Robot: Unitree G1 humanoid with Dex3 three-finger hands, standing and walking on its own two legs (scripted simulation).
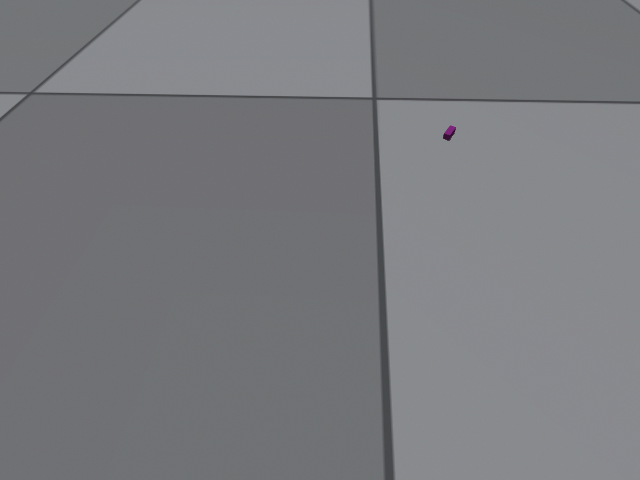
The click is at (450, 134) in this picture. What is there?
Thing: small brick
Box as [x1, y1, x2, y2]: [443, 125, 455, 139]
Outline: 455,127 450,125 445,131 443,138 448,139 454,132
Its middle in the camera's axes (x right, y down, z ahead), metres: +0.73 -0.59 +2.17
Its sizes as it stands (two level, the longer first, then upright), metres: 0.096 0.035 0.032
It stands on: the floor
